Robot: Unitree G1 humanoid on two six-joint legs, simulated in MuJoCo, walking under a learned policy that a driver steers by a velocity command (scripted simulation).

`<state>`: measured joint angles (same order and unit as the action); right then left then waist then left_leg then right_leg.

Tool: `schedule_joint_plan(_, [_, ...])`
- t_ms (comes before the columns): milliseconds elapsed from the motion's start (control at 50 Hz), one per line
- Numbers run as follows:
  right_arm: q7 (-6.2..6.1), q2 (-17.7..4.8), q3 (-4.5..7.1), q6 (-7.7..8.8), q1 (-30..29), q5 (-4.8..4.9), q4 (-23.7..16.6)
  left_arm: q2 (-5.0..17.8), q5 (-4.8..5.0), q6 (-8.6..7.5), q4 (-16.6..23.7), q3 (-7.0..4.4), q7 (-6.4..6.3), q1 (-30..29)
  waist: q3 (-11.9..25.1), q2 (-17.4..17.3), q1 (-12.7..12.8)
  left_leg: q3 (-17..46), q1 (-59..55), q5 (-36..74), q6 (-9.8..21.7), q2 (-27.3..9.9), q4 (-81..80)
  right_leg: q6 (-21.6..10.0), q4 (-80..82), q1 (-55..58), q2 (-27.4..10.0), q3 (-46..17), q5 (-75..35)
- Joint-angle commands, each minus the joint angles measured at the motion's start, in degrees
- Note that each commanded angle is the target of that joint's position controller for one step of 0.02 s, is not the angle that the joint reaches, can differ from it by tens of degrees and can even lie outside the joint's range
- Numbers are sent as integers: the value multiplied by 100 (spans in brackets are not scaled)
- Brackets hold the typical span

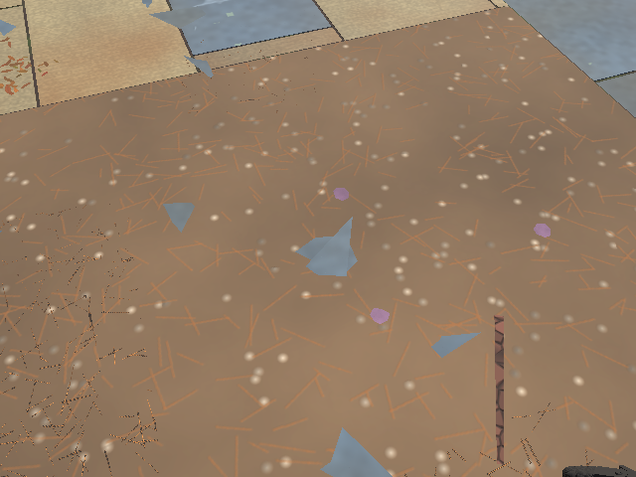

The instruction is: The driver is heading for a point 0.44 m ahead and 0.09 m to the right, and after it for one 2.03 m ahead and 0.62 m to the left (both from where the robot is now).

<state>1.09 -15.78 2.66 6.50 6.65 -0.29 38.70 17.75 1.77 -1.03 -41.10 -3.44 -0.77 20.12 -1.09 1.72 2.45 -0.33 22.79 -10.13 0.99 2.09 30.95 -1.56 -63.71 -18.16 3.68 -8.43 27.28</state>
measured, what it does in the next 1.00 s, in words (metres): walks ahead: right foot, then left foot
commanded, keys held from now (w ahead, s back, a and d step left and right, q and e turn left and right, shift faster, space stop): w+e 0.40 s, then q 0.60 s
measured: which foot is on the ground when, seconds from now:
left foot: down 0.00-0.44, up 0.46-0.94, down 0.96-1.00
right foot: up 0.00-0.40, down 0.42-0.96, up 0.98-1.00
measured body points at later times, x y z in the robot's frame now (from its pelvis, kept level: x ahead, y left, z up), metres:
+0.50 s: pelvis +0.25 -0.07 -0.01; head +0.30 -0.10 +0.44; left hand +0.53 +0.11 -0.08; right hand +0.22 -0.37 -0.14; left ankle +0.12 +0.12 -0.64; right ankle +0.32 -0.17 -0.73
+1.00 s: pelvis +0.40 -0.08 +0.00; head +0.45 -0.07 +0.45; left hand +0.57 +0.18 -0.12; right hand +0.53 -0.37 -0.09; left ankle +0.46 +0.01 -0.73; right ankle +0.32 -0.18 -0.70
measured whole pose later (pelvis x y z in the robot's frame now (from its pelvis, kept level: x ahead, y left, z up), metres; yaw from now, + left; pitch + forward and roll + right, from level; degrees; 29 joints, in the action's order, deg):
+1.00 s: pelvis +0.40 -0.08 +0.00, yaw -5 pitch +2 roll -1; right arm 1.2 -16.6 3.9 -0.2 9.2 0.0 39.9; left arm 16.8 -0.5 0.9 -44.5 -4.0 -2.0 6.8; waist -3.4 0.6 -0.4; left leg -1.9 22.7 -13.2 2.7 -0.3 33.9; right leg 0.3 -45.0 -15.7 -1.6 8.2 25.9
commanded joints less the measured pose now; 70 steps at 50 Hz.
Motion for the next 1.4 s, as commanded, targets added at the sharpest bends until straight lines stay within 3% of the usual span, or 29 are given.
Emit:
schedule_joint_plan(20, [-49,-610,207,-42,659,-29,-115,758,-67,-84,639,-205,8,-460,173,-546,-519,2245,-2172,-514,864,-1838,-1617,134,-744,-2419,-744,3,-726])
schedule_joint_plan(60, [-72,-541,191,-6,605,-40,-29,530,1,-36,666,-185,71,-389,91,-829,-373,1532,-1752,46,838,-1622,-1875,146,-465,-2073,-926,133,-932])
schedule_joint_plan(120, [-82,-716,260,39,671,7,143,295,-33,20,801,-120,93,-642,-37,-691,-365,947,-1693,680,1010,-1699,-2138,238,23,-2310,-1013,245,-1193])
schedule_joint_plan(240, [-122,-990,321,-59,750,31,379,134,-47,-77,962,-28,261,-1437,-187,-511,-614,-255,-1970,1456,838,-1556,-2192,207,1817,-2122,-954,633,-2736])
schedule_joint_plan(320, [-129,-1195,380,-171,1034,139,570,153,-24,-88,1194,-25,393,-1970,-357,-516,-724,-613,-2472,1866,695,-1745,-2024,-21,2554,-1958,-820,955,-2557])
schedule_joint_plan(380, [-172,-1449,463,-276,993,230,582,448,-76,-33,1214,-179,414,-1603,13,-744,-333,-940,-2803,4360,522,-1780,-972,-382,2742,-1087,-343,1371,-1712])
schedule_joint_plan(400, [-191,-1485,473,-320,928,258,564,653,-75,-5,1059,-307,390,-931,381,-710,86,-1090,-2656,4941,421,-1676,-34,-566,2961,-193,-97,1493,-1734])
schedule_joint_plan(420, [-208,-1295,386,-316,998,242,565,922,-96,23,818,-468,299,-16,822,-469,559,-1150,-1799,4504,220,-1461,1270,-783,3343,1386,-26,1247,-2312])
schedule_joint_plan(440, [-167,-624,160,-261,1298,-54,382,1402,-128,44,727,-530,160,360,1372,897,352,-1129,273,219,-87,-877,3278,-1296,3298,3360,-1438,-817,-3395])
schedule_joint_plan(460, [-92,-551,25,-128,1662,-13,333,1504,-202,-45,996,-448,181,101,2578,1334,83,-38,1307,-2727,-275,-60,4835,-2314,4070,4102,-2776,-3558,-3738])
schedule_joint_plan(480, [-45,-1156,198,-107,1163,215,435,959,-232,-94,953,-293,240,-34,2325,326,386,539,1479,-2338,-261,-436,4999,-2012,4116,3656,-2618,-2605,-4412])
schedule_joint_plan(500, [-45,-1082,166,-107,820,305,319,804,-223,-146,849,-225,255,-232,1475,284,265,393,1586,-2063,-217,-637,4711,-1773,4033,2857,-2378,-1519,-5122])
schedule_joint_plan(520, [-99,-945,144,-134,757,224,410,644,-181,-191,741,-184,263,-500,1035,-115,42,372,1456,-1777,-227,-858,4216,-1491,4097,2144,-2048,-901,-5203])
schedule_joint_plan(540, [-131,-958,168,-204,805,167,469,516,-185,-223,705,-145,255,-727,798,12,-132,385,1179,-1568,-255,-963,3891,-1369,4267,1593,-1885,-522,-5244])
schedule_joint_plan(620, [-215,-669,164,-515,1333,143,757,402,-340,-381,474,-108,196,-1168,654,172,-527,445,290,-725,-491,-814,3281,-1302,4849,542,-1677,529,-5709])
schedule_joint_plan(720, [-185,-532,141,-544,671,103,490,499,-334,-251,210,-137,-26,-1306,414,328,-321,295,517,391,-564,-813,1856,-1088,4985,892,-1554,1246,-5167])
schedule_joint_plan(880, [54,-552,213,-693,170,99,-63,719,-151,143,-54,-252,-119,-1164,221,300,-108,-97,826,-643,-247,-670,977,-1087,4280,1784,-2145,1121,-4850])
schedule_joint_plan(940, [109,-620,294,-648,597,117,-73,724,-31,213,-82,-273,-192,-1221,454,195,-411,-358,-177,254,113,-311,-310,-605,3142,1660,-1858,1458,-5286])
schedule_joint_plan(960, [22,-1062,446,-619,995,77,-33,655,-106,167,-94,-263,-194,-1019,797,-386,-521,297,-1215,2283,419,-555,-654,-171,2097,1059,-1367,1725,-4550])
schedule_joint_plan(980, [-97,-1836,632,-617,1222,-26,-105,361,-366,87,184,-165,-143,-1087,1120,-1852,-413,2309,-2640,5276,1468,-1971,-419,389,302,-893,-420,1873,-934])
schedule_joint_plan(1000, [-91,-1502,518,-597,1352,-97,-174,355,-381,30,238,-128,-68,-1394,1879,-1617,-679,3185,-3127,5178,2269,-2490,-658,475,-781,-1607,54,728,1271])
schedule_joint_plan(1040, [-85,-1139,434,-538,742,46,-278,484,-127,44,184,-185,-18,-1569,1242,-640,-497,2169,-2566,3945,1711,-1917,-693,381,-851,-1970,-381,337,729])
schedule_joint_plan(1060, [-107,-1012,400,-567,484,140,-314,488,-166,79,140,-200,-70,-1588,907,-381,-391,1925,-2201,3385,1454,-1689,-793,418,-414,-2012,-469,379,382])
schedule_joint_plan(1120, [-207,-1069,420,-682,263,88,-410,378,-173,148,91,-192,-125,-1430,813,-804,-181,1688,-1553,2995,1297,-1306,-971,601,479,-1339,-331,502,-178])
schedule_joint_plan(1220, [-315,-1214,492,-781,243,95,-473,317,-153,150,57,-156,-131,-1465,952,-975,-277,1887,-1223,2097,1199,-1192,-951,725,1649,-744,-209,424,-655])
schedule_joint_plan(1320, [-290,-1166,474,-867,69,96,-559,425,-125,42,81,-204,-17,-1417,782,-1244,-318,2546,-1032,1089,1052,-1099,-866,555,2688,-287,-118,387,-762])
schedule_joint_plan(1360, [-312,-1095,441,-912,-101,159,-615,434,-130,-36,-30,-246,36,-1049,748,-1215,-79,2602,-836,877,802,-872,-578,389,3906,380,-124,515,-1522])
schedule_joint_plan(1380, [-327,-935,394,-920,31,151,-624,668,-183,-47,-67,-321,22,-882,770,-898,-98,2413,-440,143,523,-598,-195,190,4308,924,-638,166,-1862])
schedule_joint_plan(1400, [-309,-568,301,-918,395,59,-586,1068,-274,-6,12,-391,-35,-898,812,497,-364,1492,333,-1686,155,142,1203,-311,4577,1441,-1971,-1072,-2590])
Keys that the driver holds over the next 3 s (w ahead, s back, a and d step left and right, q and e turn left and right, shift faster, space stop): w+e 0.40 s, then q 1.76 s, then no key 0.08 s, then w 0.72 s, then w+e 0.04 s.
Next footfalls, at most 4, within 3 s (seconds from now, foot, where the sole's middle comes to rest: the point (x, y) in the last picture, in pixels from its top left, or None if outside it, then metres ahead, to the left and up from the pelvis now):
0.42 right None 0.36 -0.18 -0.76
0.96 left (338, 467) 0.50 0.01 -0.76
1.38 right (454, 468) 0.51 -0.23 -0.76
1.82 left None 0.41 0.02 -0.76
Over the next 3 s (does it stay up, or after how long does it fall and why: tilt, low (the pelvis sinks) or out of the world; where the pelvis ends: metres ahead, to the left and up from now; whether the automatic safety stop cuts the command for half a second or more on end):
stays up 0.55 0.09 0.02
